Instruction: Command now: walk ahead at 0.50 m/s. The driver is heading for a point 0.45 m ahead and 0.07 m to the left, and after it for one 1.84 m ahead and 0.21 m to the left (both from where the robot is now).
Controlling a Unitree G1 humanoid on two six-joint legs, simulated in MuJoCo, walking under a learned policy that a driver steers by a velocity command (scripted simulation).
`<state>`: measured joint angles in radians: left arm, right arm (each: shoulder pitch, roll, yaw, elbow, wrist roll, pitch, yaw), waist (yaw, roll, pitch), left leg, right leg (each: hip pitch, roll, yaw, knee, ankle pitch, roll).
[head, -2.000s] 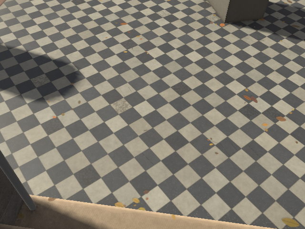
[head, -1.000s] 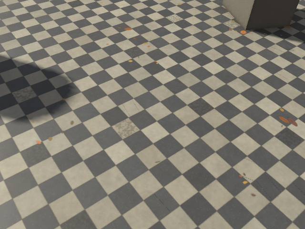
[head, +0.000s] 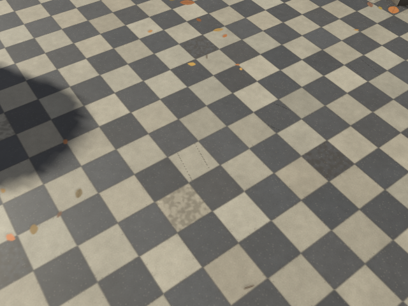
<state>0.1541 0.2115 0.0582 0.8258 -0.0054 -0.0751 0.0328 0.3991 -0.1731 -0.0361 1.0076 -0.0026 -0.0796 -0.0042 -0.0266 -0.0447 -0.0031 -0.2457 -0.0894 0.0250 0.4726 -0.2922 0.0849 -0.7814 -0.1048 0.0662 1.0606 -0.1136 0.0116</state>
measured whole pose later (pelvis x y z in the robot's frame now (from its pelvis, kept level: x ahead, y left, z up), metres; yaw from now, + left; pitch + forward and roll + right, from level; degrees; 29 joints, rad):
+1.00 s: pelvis +0.55 +0.07 +0.00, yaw +17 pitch +2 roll +0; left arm 0.19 0.27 0.06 0.81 -0.01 -0.12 0.01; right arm 0.23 -0.24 -0.07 0.78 0.00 -0.06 0.03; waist -0.01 -0.02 0.04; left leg -0.29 -0.10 -0.01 0.41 -0.15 0.10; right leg -0.55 -0.11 0.04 1.17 -0.33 0.00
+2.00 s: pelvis +1.06 +0.23 +0.00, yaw +19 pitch +2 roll -1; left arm 0.33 0.30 0.04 0.87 -0.02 -0.07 -0.01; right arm 0.13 -0.26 -0.05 0.71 0.00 -0.09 0.03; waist 0.04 -0.01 0.02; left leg -0.41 -0.01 0.04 0.53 -0.16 0.05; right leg -0.32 -0.01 0.03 1.07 -0.46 -0.03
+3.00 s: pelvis +1.55 +0.36 -0.01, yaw +4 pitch +3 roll +1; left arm 0.39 0.30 0.07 0.79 -0.03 -0.03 0.02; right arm 0.04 -0.26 -0.05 0.70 -0.01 -0.12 0.02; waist 0.07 -0.02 0.00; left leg -0.42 -0.02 -0.02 0.51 -0.13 0.01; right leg -0.21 0.06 0.18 0.81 -0.51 -0.04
